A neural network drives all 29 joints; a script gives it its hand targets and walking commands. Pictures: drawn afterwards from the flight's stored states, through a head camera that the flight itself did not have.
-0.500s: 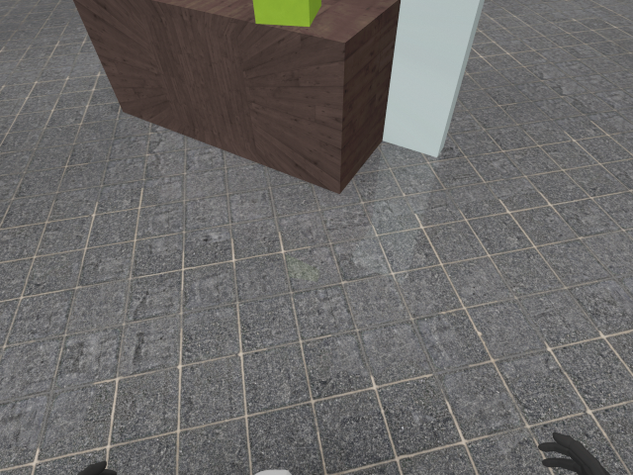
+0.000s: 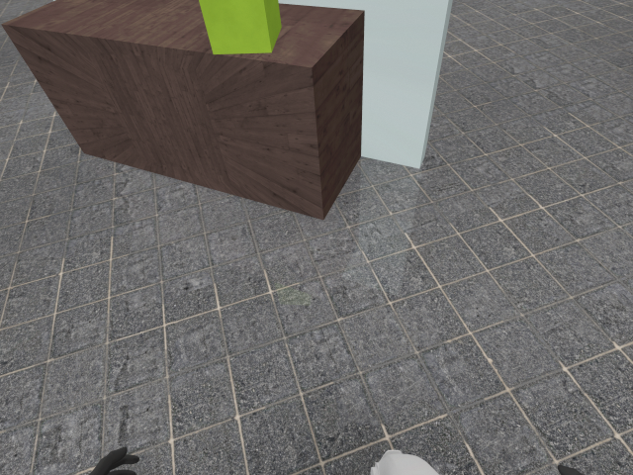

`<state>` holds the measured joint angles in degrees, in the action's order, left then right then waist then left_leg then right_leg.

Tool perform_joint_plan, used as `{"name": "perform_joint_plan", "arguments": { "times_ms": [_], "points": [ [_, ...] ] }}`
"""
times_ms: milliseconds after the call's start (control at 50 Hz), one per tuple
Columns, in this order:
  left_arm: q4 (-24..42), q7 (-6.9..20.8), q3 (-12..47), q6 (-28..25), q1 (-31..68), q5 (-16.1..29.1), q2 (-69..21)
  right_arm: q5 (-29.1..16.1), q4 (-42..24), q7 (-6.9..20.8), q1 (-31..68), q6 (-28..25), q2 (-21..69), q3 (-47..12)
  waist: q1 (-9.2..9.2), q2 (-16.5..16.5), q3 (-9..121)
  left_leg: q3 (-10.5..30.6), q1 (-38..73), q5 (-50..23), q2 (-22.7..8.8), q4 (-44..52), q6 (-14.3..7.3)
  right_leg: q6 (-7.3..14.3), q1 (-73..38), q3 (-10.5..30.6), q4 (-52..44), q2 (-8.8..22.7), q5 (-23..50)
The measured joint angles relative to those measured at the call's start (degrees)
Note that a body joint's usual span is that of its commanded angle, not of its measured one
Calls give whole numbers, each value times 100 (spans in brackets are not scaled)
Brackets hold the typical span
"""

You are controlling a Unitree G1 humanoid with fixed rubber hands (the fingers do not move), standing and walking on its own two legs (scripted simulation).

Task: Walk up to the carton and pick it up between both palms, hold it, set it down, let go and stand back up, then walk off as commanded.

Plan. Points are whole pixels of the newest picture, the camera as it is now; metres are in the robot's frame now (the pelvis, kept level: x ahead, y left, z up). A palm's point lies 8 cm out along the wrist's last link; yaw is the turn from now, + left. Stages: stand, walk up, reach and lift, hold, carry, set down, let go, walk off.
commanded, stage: walk up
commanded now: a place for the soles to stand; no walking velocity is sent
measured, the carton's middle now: (241, 0) +1.46 +0.23 +0.06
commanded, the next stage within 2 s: none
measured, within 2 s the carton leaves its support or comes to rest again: neither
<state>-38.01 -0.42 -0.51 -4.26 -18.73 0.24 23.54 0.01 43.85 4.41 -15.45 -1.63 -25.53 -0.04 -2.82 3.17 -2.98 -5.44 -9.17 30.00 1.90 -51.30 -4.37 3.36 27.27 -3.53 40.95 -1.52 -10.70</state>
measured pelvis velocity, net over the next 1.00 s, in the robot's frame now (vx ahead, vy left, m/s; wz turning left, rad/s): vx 0.29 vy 0.13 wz -0.14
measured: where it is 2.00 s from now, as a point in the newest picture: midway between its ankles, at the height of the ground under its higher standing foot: (263, 363)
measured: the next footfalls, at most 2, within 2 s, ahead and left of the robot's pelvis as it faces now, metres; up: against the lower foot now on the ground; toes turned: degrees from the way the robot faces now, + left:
left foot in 0.42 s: +0.26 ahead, +0.20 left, +0.00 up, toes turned +6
right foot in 0.96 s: +0.40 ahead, +0.03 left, +0.00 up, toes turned -11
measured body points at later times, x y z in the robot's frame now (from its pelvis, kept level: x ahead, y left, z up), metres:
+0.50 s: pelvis +0.13 +0.11 -0.02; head +0.14 +0.11 +0.43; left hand +0.26 +0.45 -0.08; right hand +0.21 -0.22 -0.10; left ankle +0.22 +0.19 -0.71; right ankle +0.10 -0.06 -0.67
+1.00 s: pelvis +0.29 +0.13 -0.01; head +0.30 +0.09 +0.44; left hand +0.43 +0.45 -0.06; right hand +0.33 -0.20 -0.12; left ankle +0.23 +0.20 -0.69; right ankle +0.36 +0.04 -0.71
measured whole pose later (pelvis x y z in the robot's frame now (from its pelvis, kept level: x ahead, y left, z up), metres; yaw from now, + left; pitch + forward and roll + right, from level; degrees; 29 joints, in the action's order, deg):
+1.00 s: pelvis +0.29 +0.13 -0.01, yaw -8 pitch -2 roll +1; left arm -39.8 -3.0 -1.2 -3.9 -20.8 0.2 27.3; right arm 0.0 42.6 5.3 -15.0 0.3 -26.7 0.2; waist -2.9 2.9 -4.3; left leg -14.4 -15.2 30.0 -2.3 -53.6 -4.5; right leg 3.5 27.8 -3.8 46.8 -0.4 -16.2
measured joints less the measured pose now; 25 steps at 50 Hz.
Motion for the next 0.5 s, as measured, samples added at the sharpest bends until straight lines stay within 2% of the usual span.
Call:
{"name": "perform_joint_plan", "arguments": {
  "times_ms": [40, 100, 240, 380, 420, 440, 460, 500],
  "points": [
    [2, -29, 0, 0, -58, 0, 23, 0, -4, 0, -1, 47, 89, 1, 96, 13, 4, 85, -487, 3, 55, -1048, 0, 52, -187, 37, 87, 1, -304],
    [4, -76, 1, 0, -159, 0, 98, 0, -66, 0, 20, 48, 60, 3, 182, 101, 6, 141, -1139, 10, -78, -1496, 1, 43, -533, 72, -69, 0, -402],
    [6, -96, -29, -83, -233, 0, 412, 0, -164, 93, 23, 143, -25, 2, 179, 252, 9, 146, -2176, -191, -729, -861, 2, -74, -901, 90, -137, -1, -680],
    [5, -136, -46, -156, -233, 0, 642, 0, -164, 151, 43, 150, -154, 4, 178, 262, 15, 202, -2276, -435, -1078, -319, 141, -211, -1024, 284, 79, 0, -1126],
    [4, -152, -46, -156, -231, 0, 723, 0, -166, 151, 41, 145, -215, 10, 168, 246, 15, 217, -2146, -579, -1092, 92, 150, -227, -941, 350, 336, 32, -1356],
    [1, -172, -50, -154, -215, -1, 778, -1, -166, 151, 39, 122, -218, 25, 106, 163, -17, 174, -2138, -1105, -1003, 138, 172, -192, -872, 397, 599, 126, -1522],
    [-3, -205, -62, -138, -198, 0, 790, -1, -164, 149, 39, 90, -217, 27, 47, 75, -71, 108, -2146, -1296, -918, -10, 188, -168, -735, 522, 1105, 157, -1646],
    [-17, -239, -62, -50, -199, 0, 682, 0, -137, 144, 35, 85, -186, 25, -18, -61, -78, -82, -2061, -1059, -801, -150, 190, -157, -276, 588, 2346, 151, -1662]
  ]
}}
